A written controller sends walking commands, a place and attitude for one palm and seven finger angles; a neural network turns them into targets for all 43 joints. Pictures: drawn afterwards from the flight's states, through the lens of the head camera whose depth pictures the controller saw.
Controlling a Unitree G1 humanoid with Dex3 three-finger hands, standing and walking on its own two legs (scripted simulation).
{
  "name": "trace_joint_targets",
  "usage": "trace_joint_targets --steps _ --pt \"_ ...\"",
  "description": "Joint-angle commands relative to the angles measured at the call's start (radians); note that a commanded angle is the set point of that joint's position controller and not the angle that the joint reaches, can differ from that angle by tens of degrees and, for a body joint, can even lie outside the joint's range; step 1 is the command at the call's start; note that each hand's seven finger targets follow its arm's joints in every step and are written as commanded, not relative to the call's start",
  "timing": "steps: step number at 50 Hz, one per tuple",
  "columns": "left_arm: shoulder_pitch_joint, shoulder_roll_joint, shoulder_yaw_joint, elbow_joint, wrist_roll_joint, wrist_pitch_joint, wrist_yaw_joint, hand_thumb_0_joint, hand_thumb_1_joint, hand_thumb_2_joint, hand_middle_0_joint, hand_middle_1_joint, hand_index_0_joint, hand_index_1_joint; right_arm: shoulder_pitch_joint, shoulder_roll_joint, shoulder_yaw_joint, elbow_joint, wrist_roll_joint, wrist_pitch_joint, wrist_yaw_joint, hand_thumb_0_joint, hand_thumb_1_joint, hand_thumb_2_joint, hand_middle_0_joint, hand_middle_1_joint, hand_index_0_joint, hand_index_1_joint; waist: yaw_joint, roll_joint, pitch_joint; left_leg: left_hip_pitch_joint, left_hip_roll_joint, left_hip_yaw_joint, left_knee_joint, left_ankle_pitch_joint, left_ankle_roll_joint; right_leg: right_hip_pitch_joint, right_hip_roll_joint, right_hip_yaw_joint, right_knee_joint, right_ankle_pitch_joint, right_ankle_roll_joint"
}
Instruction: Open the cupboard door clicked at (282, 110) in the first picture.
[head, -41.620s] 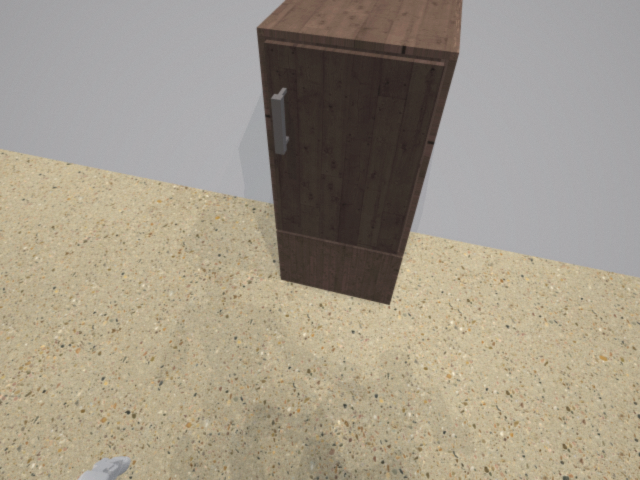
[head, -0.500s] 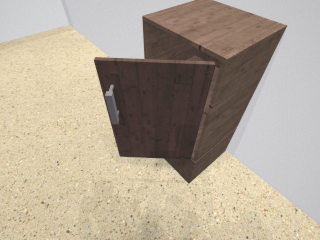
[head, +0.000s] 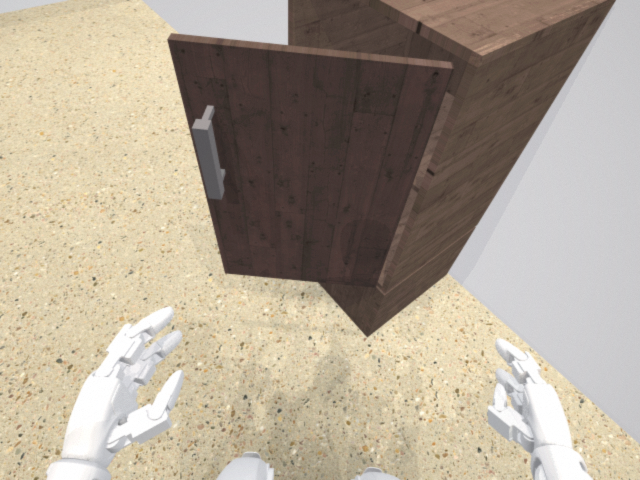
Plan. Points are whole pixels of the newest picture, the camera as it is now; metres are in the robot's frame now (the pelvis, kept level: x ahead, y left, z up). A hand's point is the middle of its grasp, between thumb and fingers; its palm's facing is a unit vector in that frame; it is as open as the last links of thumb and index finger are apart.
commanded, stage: raise the hand with hooked fingers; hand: left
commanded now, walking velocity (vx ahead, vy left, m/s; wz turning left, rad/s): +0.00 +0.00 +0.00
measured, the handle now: (212, 154) +0.58 +0.22 +0.03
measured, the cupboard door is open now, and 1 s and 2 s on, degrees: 47 47 47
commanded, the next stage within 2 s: move the hooked fingers beside the handle in 1.72 s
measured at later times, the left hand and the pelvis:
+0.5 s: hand (112, 373) +0.22 +0.25 +0.03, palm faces +0.06 -1.00 -0.06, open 11.4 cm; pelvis -0.02 +0.00 -0.02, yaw +0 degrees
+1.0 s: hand (71, 346) +0.25 +0.30 +0.03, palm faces +0.00 -1.00 -0.06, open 13.9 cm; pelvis -0.01 +0.04 -0.01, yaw +1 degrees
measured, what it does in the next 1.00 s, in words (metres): stands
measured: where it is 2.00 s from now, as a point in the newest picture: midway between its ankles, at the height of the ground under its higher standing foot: outside the picture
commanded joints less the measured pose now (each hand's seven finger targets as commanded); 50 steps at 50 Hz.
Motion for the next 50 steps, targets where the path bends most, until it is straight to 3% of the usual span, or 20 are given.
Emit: trace_joint_targets --steps 1,3,5,7,9,11,15,17,19,21,23,27,29,31,34,35,39,44,47,50 --pt "0.015 0.186 0.188 -0.351 -0.097 -0.071 -0.029 0.000 0.433 0.700 -0.233 -0.600 -0.233 -0.600 0.007 -0.097 -0.033 -0.179 0.001 -0.024 -0.021 0.000 -0.900 -0.900 0.200 0.300 0.200 0.300 0.055 0.191 -0.293 0.081 -0.036 -0.018 0.018 0.297 0.006 0.071 0.023 0.058 -0.045 0.351 0.005" --pt "-0.081 0.204 0.197 -0.518 -0.116 -0.114 0.005 0.000 0.387 0.680 -0.237 -0.630 -0.237 -0.630 0.028 -0.082 -0.023 -0.165 -0.003 -0.025 -0.042 0.000 -0.900 -0.900 0.200 0.300 0.200 0.300 0.024 0.230 -0.321 0.089 -0.024 -0.036 0.058 0.300 0.015 0.061 0.021 0.087 -0.053 0.356 0.011" --pt "-0.156 0.186 0.139 -0.591 -0.106 -0.137 0.008 0.000 0.340 0.660 -0.240 -0.660 -0.240 -0.660 0.051 -0.086 -0.017 -0.136 -0.009 -0.028 -0.060 0.000 -0.900 -0.900 0.200 0.300 0.200 0.300 -0.024 0.197 -0.299 0.064 -0.008 -0.056 0.098 0.273 0.025 -0.009 0.031 0.098 -0.047 0.315 0.011" --pt "-0.174 0.170 0.088 -0.533 -0.095 -0.133 -0.022 0.000 0.293 0.640 -0.243 -0.690 -0.243 -0.690 0.057 -0.096 -0.007 -0.104 -0.003 -0.037 -0.072 0.000 -0.900 -0.900 0.200 0.300 0.200 0.300 -0.063 0.196 -0.215 0.005 0.001 -0.063 0.124 0.208 0.029 -0.071 0.033 0.103 -0.065 0.227 0.010" --pt "-0.205 0.189 0.064 -0.429 -0.098 -0.082 -0.080 0.000 0.247 0.620 -0.247 -0.720 -0.247 -0.720 0.055 -0.114 0.009 -0.090 0.006 -0.044 -0.086 0.000 -0.900 -0.900 0.200 0.300 0.200 0.300 -0.080 0.182 -0.163 -0.041 0.004 -0.075 0.139 0.170 0.034 -0.099 0.042 0.106 -0.074 0.171 0.007" --pt "-0.170 0.229 0.105 -0.303 -0.100 0.010 -0.131 0.000 0.200 0.600 -0.250 -0.750 -0.250 -0.750 0.057 -0.120 0.012 -0.086 0.023 -0.042 -0.095 0.000 -0.900 -0.900 0.200 0.300 0.200 0.300 -0.066 0.116 -0.173 -0.091 0.000 -0.071 0.126 0.134 0.034 -0.056 0.032 0.126 -0.112 0.117 0.018" --pt "-0.079 0.296 0.240 -0.201 -0.166 0.229 -0.174 0.000 0.107 0.560 -0.257 -0.810 -0.257 -0.810 0.029 -0.119 0.019 -0.147 0.041 -0.015 -0.105 0.000 -0.900 -0.900 0.200 0.300 0.200 0.300 0.023 0.025 -0.283 -0.100 -0.019 -0.062 0.077 0.173 0.032 0.142 -0.004 0.163 -0.170 0.142 0.047" --pt "-0.069 0.333 0.327 -0.246 -0.198 0.263 -0.138 0.000 0.060 0.540 -0.260 -0.840 -0.260 -0.840 0.021 -0.101 0.020 -0.169 0.038 -0.004 -0.104 0.000 -0.900 -0.900 0.200 0.300 0.200 0.300 0.053 0.002 -0.331 -0.099 -0.021 -0.064 0.060 0.198 0.027 0.219 -0.026 0.178 -0.177 0.206 0.067" --pt "-0.068 0.339 0.377 -0.264 -0.210 0.236 -0.081 0.000 0.013 0.520 -0.263 -0.870 -0.263 -0.870 0.024 -0.080 0.021 -0.165 0.029 -0.006 -0.100 0.000 -0.900 -0.900 0.200 0.300 0.200 0.300 0.073 -0.004 -0.336 -0.108 -0.014 -0.073 0.052 0.223 0.019 0.237 -0.020 0.166 -0.150 0.273 0.064" --pt "-0.073 0.296 0.356 -0.295 -0.194 0.168 -0.033 0.000 -0.033 0.500 -0.267 -0.900 -0.267 -0.900 0.044 -0.068 0.014 -0.145 0.022 -0.014 -0.092 0.000 -0.900 -0.900 0.200 0.300 0.200 0.300 0.062 0.028 -0.307 -0.072 -0.009 -0.067 0.024 0.237 0.015 0.179 -0.005 0.124 -0.128 0.285 0.053" --pt "-0.119 0.251 0.290 -0.274 -0.166 0.107 -0.013 0.000 -0.080 0.480 -0.270 -0.930 -0.270 -0.930 0.056 -0.079 0.010 -0.119 0.020 -0.023 -0.085 0.000 -0.900 -0.900 0.200 0.300 0.200 0.300 0.023 0.044 -0.226 -0.065 -0.007 -0.066 0.016 0.194 0.017 0.074 0.009 0.096 -0.128 0.187 0.046" --pt "-0.180 0.231 0.185 -0.187 -0.125 0.064 -0.069 0.000 -0.173 0.440 -0.277 -0.990 -0.277 -0.990 0.102 -0.126 0.005 -0.100 0.028 -0.037 -0.087 0.000 -0.900 -0.900 0.200 0.300 0.200 0.300 -0.029 0.069 -0.168 -0.042 -0.008 -0.073 0.003 0.118 0.030 -0.047 0.025 0.070 -0.135 0.039 0.026" --pt "-0.219 0.259 0.182 -0.187 -0.136 0.077 -0.112 0.000 -0.220 0.420 -0.280 -1.020 -0.280 -1.020 0.116 -0.143 0.005 -0.110 0.034 -0.044 -0.094 0.000 -0.900 -0.900 0.200 0.300 0.200 0.300 -0.030 0.087 -0.180 -0.010 -0.008 -0.078 -0.012 0.115 0.033 -0.045 0.030 0.064 -0.137 0.042 0.018" --pt "-0.221 0.331 0.239 -0.224 -0.144 0.088 -0.129 0.000 -0.267 0.400 -0.283 -1.050 -0.283 -1.050 0.124 -0.152 0.004 -0.121 0.038 -0.048 -0.099 0.000 -0.900 -0.900 0.200 0.300 0.200 0.300 -0.007 0.123 -0.239 0.039 -0.008 -0.078 -0.041 0.130 0.033 -0.009 0.030 0.053 -0.139 0.066 0.013" --pt "-0.260 0.400 0.311 -0.297 -0.157 0.091 -0.102 0.000 -0.337 0.370 -0.288 -1.095 -0.288 -1.095 0.125 -0.152 0.011 -0.130 0.032 -0.050 -0.101 0.000 -0.900 -0.900 0.200 0.300 0.200 0.300 0.022 0.188 -0.280 0.114 -0.003 -0.096 -0.077 0.186 0.025 0.004 0.045 0.010 -0.105 0.129 -0.001" --pt "-0.261 0.386 0.310 -0.339 -0.159 0.085 -0.085 0.000 -0.360 0.360 -0.290 -1.110 -0.290 -1.110 0.122 -0.146 0.016 -0.135 0.030 -0.050 -0.097 0.000 -0.900 -0.900 0.200 0.300 0.200 0.300 0.031 0.230 -0.292 0.161 -0.001 -0.104 -0.097 0.219 0.016 -0.001 0.045 -0.005 -0.096 0.152 -0.004" --pt "-0.230 0.337 0.305 -0.274 -0.160 0.101 -0.033 0.000 -0.453 0.320 -0.297 -1.170 -0.297 -1.170 0.126 -0.142 0.019 -0.134 0.023 -0.037 -0.086 0.000 -0.900 -0.900 0.200 0.300 0.200 0.300 0.020 0.203 -0.237 0.178 0.005 -0.124 -0.111 0.260 0.000 -0.022 0.054 -0.034 -0.093 0.178 -0.005" --pt "-0.295 0.295 0.215 -0.140 -0.124 0.192 -0.086 0.000 -0.500 0.300 -0.300 -1.200 -0.300 -1.200 0.143 -0.166 0.026 -0.156 0.030 -0.010 -0.080 0.000 -0.900 -0.900 0.200 0.300 0.200 0.300 -0.020 0.169 -0.150 0.150 0.009 -0.137 -0.136 0.193 -0.007 -0.066 0.054 -0.042 -0.114 0.153 0.001" --pt "-0.385 0.344 0.229 -0.163 -0.115 0.217 -0.120 0.000 -0.500 0.300 -0.300 -1.200 -0.300 -1.200 0.147 -0.175 0.028 -0.167 0.032 -0.006 -0.086 0.000 -0.900 -0.900 0.200 0.300 0.200 0.300 -0.021 0.169 -0.204 0.194 0.011 -0.145 -0.144 0.211 -0.008 -0.049 0.053 -0.039 -0.124 0.159 0.002" --pt "-0.472 0.407 0.291 -0.209 -0.131 0.193 -0.129 0.000 -0.500 0.300 -0.300 -1.200 -0.300 -1.200 0.148 -0.171 0.033 -0.160 0.025 -0.009 -0.092 0.000 -0.900 -0.900 0.200 0.300 0.200 0.300 -0.009 0.201 -0.258 0.256 0.011 -0.153 -0.138 0.276 -0.023 -0.047 0.058 -0.039 -0.118 0.176 -0.005"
